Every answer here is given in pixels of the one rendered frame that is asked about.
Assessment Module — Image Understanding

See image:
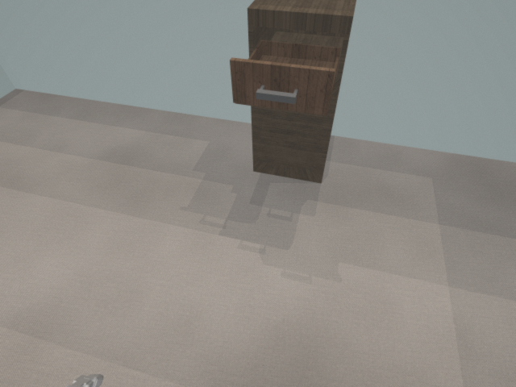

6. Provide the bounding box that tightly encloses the drawer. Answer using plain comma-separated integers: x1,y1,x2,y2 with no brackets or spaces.
230,40,341,116

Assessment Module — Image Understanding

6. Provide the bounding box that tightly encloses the handle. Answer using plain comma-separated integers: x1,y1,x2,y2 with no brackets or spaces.
256,85,298,104

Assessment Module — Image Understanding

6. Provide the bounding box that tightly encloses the cabinet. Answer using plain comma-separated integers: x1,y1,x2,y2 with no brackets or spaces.
248,0,356,184

